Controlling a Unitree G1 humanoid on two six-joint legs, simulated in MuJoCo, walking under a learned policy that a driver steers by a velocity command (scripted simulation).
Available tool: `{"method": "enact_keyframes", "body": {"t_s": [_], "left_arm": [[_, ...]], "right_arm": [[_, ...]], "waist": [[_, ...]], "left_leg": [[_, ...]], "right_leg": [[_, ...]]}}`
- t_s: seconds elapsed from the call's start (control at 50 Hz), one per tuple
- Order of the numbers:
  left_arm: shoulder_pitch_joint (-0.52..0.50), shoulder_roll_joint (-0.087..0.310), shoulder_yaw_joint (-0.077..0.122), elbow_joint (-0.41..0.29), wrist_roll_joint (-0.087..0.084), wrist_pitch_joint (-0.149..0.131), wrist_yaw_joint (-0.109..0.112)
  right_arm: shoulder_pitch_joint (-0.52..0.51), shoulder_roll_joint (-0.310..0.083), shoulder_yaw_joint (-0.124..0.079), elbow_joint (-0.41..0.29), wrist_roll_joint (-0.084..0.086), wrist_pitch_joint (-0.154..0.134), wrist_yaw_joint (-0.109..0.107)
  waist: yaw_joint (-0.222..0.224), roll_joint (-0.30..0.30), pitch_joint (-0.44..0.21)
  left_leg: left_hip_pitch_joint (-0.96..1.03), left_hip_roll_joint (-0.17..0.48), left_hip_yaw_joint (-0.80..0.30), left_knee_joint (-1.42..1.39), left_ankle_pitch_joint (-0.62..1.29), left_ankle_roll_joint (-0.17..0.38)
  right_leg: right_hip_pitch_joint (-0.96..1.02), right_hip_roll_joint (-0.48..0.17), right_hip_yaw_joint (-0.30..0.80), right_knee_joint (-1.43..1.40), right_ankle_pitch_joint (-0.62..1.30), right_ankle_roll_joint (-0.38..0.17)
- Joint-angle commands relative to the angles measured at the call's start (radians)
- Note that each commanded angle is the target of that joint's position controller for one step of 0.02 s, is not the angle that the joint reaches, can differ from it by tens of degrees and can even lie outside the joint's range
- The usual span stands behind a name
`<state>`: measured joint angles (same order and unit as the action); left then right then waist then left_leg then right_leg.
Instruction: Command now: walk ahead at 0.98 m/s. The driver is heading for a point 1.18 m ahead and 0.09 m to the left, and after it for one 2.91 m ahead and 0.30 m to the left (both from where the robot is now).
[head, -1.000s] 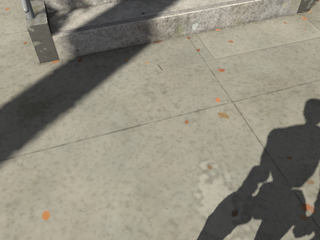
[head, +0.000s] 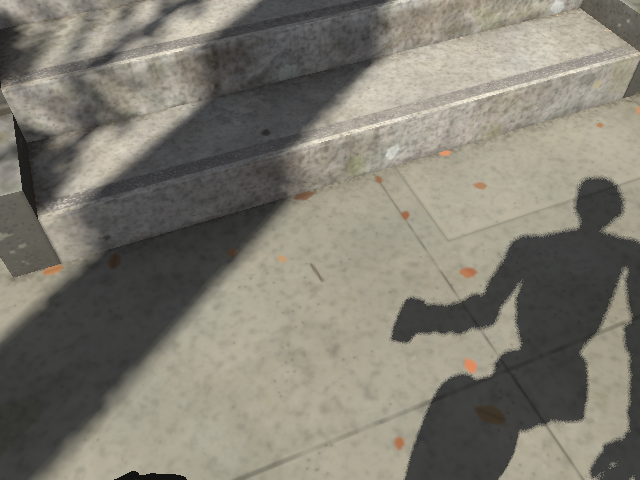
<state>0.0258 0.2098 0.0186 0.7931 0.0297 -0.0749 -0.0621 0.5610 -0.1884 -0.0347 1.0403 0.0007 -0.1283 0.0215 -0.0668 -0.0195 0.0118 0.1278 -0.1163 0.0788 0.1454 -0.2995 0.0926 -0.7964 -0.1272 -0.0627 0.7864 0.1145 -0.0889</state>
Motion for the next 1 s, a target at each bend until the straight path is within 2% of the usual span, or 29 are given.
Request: {"method": "enact_keyframes", "body": {"t_s": [0.02,0.08,0.12,0.14,0.16,0.18,0.2,0.24,0.28,0.3,0.38,0.4,0.46,0.52,0.56,0.58,0.6,0.62,0.64,0.66,0.68,0.7,0.74,0.8,0.86,0.9,0.94,0.96,1.0], "left_arm": [[-0.135,0.036,-0.008,-0.081,-0.013,-0.010,-0.003],[-0.075,0.089,0.009,-0.075,-0.009,-0.012,0.018],[0.231,0.160,0.041,0.009,-0.012,-0.011,0.044],[0.425,0.202,0.063,0.066,0.002,-0.008,0.061],[0.531,0.286,0.089,0.083,0.031,-0.005,0.077],[0.490,0.283,0.096,0.088,0.031,-0.005,0.055],[0.394,0.213,0.090,0.089,0.013,-0.010,0.042],[0.312,0.102,0.064,0.108,0.013,-0.028,0.035],[0.315,0.060,0.044,0.140,0.005,-0.041,0.046],[0.331,0.058,0.041,0.154,-0.006,-0.051,0.048],[0.386,0.105,0.043,0.166,-0.023,-0.074,0.038],[0.389,0.105,0.042,0.162,-0.028,-0.077,0.035],[0.460,0.149,0.045,0.182,-0.045,-0.092,0.040],[0.492,0.196,0.046,0.194,-0.031,-0.080,0.050],[0.491,0.240,0.054,0.203,-0.003,-0.054,0.069],[0.461,0.261,0.060,0.203,0.010,-0.036,0.081],[0.421,0.247,0.059,0.192,0.017,-0.029,0.086],[0.542,0.060,0.022,0.151,-0.013,-0.032,0.063],[0.566,0.090,0.022,0.152,-0.054,-0.053,0.055],[0.393,0.141,0.031,0.108,-0.049,-0.057,0.064],[0.306,0.143,0.028,0.084,-0.040,-0.061,0.059],[0.281,0.122,0.023,0.083,-0.027,-0.057,0.052],[0.297,0.072,0.009,0.075,0.010,-0.024,0.030],[0.172,0.054,-0.006,0.016,0.023,-0.008,0.008],[-0.008,0.059,-0.021,-0.055,0.014,-0.023,0.002],[-0.104,0.046,-0.034,-0.082,0.001,-0.031,-0.002],[-0.112,0.067,-0.033,-0.086,-0.006,-0.027,0.012],[-0.061,0.083,-0.027,-0.078,-0.001,-0.024,0.023],[0.153,0.151,0.002,-0.031,0.001,-0.022,0.053]], "right_arm": [[-0.011,-0.138,-0.011,-0.056,0.007,-0.027,-0.014],[0.002,-0.204,-0.017,-0.044,-0.018,-0.008,-0.032],[-0.032,-0.246,-0.030,-0.040,-0.045,0.023,-0.052],[-0.082,-0.242,-0.032,-0.053,-0.047,0.030,-0.053],[-0.062,-0.117,-0.008,-0.094,-0.030,0.022,-0.035],[0.027,-0.065,0.002,-0.118,0.029,0.001,-0.014],[-0.115,-0.140,-0.009,-0.148,0.019,-0.003,-0.026],[-0.237,-0.118,-0.004,-0.179,0.000,-0.002,-0.018],[-0.216,-0.065,0.009,-0.191,-0.038,0.030,0.007],[-0.237,-0.054,0.013,-0.202,-0.045,0.042,0.016],[-0.485,-0.079,0.025,-0.309,-0.050,0.049,0.033],[-0.520,-0.075,0.031,-0.321,-0.043,0.046,0.036],[-0.637,-0.077,0.042,-0.355,-0.023,0.036,0.046],[-0.639,-0.130,0.027,-0.359,-0.030,0.034,0.031],[-0.480,-0.181,0.005,-0.321,-0.032,0.036,0.011],[-0.276,-0.216,-0.015,-0.258,-0.030,0.038,-0.004],[-0.072,-0.264,-0.038,-0.199,-0.040,0.044,-0.024],[-0.011,-0.371,-0.068,-0.191,-0.078,0.041,-0.035],[-0.021,-0.336,-0.074,-0.183,-0.061,0.044,-0.012],[-0.141,-0.280,-0.068,-0.179,-0.049,0.038,-0.004],[-0.201,-0.208,-0.052,-0.173,-0.039,0.027,0.001],[-0.225,-0.166,-0.042,-0.160,-0.042,0.020,0.002],[-0.221,-0.106,-0.019,-0.123,-0.029,0.010,-0.005],[-0.180,-0.138,-0.023,-0.092,-0.004,-0.014,-0.003],[-0.162,-0.135,-0.019,-0.090,0.003,-0.028,0.008],[-0.107,-0.162,-0.021,-0.078,0.018,-0.039,0.004],[-0.091,-0.208,-0.026,-0.071,0.009,-0.038,-0.004],[-0.093,-0.212,-0.023,-0.074,0.003,-0.033,-0.012],[-0.154,-0.237,-0.025,-0.087,-0.028,-0.011,-0.038]], "waist": [[0.028,0.030,0.169],[0.079,0.112,0.047],[0.226,0.161,-0.120],[0.319,0.144,-0.200],[0.287,-0.039,-0.303],[0.183,-0.254,-0.407],[0.176,-0.098,-0.245],[0.116,0.075,-0.050],[0.037,0.034,0.007],[0.026,0.019,0.043],[0.051,0.014,0.154],[0.057,0.025,0.150],[0.098,0.012,0.168],[0.092,-0.036,0.099],[-0.004,-0.106,-0.033],[-0.099,-0.115,-0.135],[-0.195,-0.106,-0.218],[-0.082,0.188,-0.368],[-0.070,0.237,-0.489],[-0.043,0.135,-0.262],[-0.022,0.040,-0.141],[0.015,-0.004,-0.069],[0.089,0.025,-0.010],[0.099,0.047,0.090],[0.075,0.031,0.132],[0.037,0.034,0.126],[0.041,0.080,0.093],[0.068,0.105,0.033],[0.201,0.159,-0.105]], "left_leg": [[-0.201,0.253,-0.070,-0.174,0.663,0.058],[0.049,0.292,-0.041,0.051,1.250,0.030],[0.053,0.317,-0.035,0.452,1.355,0.029],[-0.102,0.288,-0.020,0.738,1.159,0.035],[-0.438,0.170,-0.020,1.141,0.516,0.036],[-0.764,0.019,-0.150,1.408,-0.147,0.021],[-0.875,0.111,-0.184,1.383,-0.037,0.054],[-0.833,0.182,-0.173,1.254,0.057,0.054],[-0.756,0.223,-0.174,1.171,0.057,0.027],[-0.771,0.242,-0.164,1.140,0.054,0.011],[-0.854,0.272,-0.059,0.854,0.253,-0.030],[-0.793,0.259,-0.035,0.741,0.340,-0.031],[-0.633,0.204,0.035,0.492,0.530,-0.002],[-0.611,0.126,0.070,0.390,0.464,0.036],[-0.448,0.055,0.059,0.398,0.294,0.063],[-0.252,0.040,0.048,0.392,0.221,0.077],[-0.020,0.119,-0.023,0.418,0.129,0.101],[0.319,0.440,-0.458,0.431,-0.080,0.199],[0.404,0.533,-0.917,0.186,-0.304,0.255],[0.244,0.459,-0.762,0.125,-0.284,0.203],[0.060,0.428,-0.605,0.108,-0.154,0.178],[-0.081,0.387,-0.498,0.081,-0.057,0.153],[-0.271,0.327,-0.373,0.017,-0.010,0.121],[-0.346,0.288,-0.250,-0.068,0.153,0.119],[-0.394,0.191,-0.088,-0.095,0.471,0.080],[-0.378,0.195,-0.064,-0.139,0.644,0.058],[-0.216,0.229,-0.053,-0.113,0.844,0.040],[-0.135,0.249,-0.041,-0.037,1.069,0.032],[0.004,0.302,-0.048,0.257,1.422,0.029]], "right_leg": [[0.216,0.071,-0.078,-0.185,0.098,-0.025],[0.313,0.183,-0.111,-0.237,-0.073,-0.060],[0.602,0.219,-0.074,-0.254,-0.212,-0.095],[0.841,0.155,-0.018,-0.270,-0.271,-0.121],[1.116,-0.102,0.302,-0.237,-0.569,-0.178],[1.281,-0.276,0.873,-0.445,-0.724,-0.291],[1.168,-0.210,0.773,-0.513,-0.714,-0.240],[0.859,-0.146,0.517,-0.567,-0.508,-0.187],[0.668,-0.081,0.388,-0.620,-0.476,-0.145],[0.627,-0.062,0.352,-0.649,-0.458,-0.140],[0.542,0.015,0.170,-0.747,-0.193,-0.128],[0.520,0.045,0.122,-0.751,-0.118,-0.113],[0.572,0.014,0.084,-0.838,0.111,-0.091],[0.852,-0.018,0.039,-0.722,0.545,-0.062],[0.951,-0.052,0.033,-0.450,0.856,-0.045],[0.915,-0.054,0.021,-0.208,0.854,-0.040],[0.755,-0.019,0.016,0.091,0.660,-0.037],[0.367,0.116,0.027,0.557,-0.163,-0.014],[0.155,0.215,0.157,0.746,-0.580,-0.023],[0.048,0.123,0.163,0.715,-0.441,-0.043],[0.065,0.083,0.150,0.629,-0.357,-0.042],[0.112,0.053,0.155,0.569,-0.339,-0.039],[0.202,0.015,0.153,0.490,-0.340,-0.012],[0.119,-0.028,0.092,0.364,-0.279,0.025],[0.187,0.002,-0.002,0.044,-0.057,0.031],[0.320,0.063,-0.065,-0.153,0.083,0.018],[0.342,0.099,-0.074,-0.221,0.101,-0.003],[0.383,0.129,-0.076,-0.197,0.067,-0.024],[0.478,0.154,-0.033,-0.152,-0.112,-0.080]]}}
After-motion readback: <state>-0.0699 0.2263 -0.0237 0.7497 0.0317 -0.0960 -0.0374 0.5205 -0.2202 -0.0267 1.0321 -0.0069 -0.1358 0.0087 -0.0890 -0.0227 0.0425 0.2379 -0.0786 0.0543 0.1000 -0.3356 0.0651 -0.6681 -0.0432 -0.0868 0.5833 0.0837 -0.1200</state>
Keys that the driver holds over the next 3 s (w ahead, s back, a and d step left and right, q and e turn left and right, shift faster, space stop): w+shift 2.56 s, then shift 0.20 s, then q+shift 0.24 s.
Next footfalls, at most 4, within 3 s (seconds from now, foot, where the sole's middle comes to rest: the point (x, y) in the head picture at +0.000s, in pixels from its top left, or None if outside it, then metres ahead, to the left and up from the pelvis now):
0.14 right None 0.36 -0.08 -0.77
0.60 left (271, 344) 0.82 0.10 -0.77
1.06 right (330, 216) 1.22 -0.07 -0.77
1.42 left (260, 109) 1.49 0.11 -0.60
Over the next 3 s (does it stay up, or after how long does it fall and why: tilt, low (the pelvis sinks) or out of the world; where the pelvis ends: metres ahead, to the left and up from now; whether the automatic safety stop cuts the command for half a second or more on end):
stays up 2.59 0.11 0.80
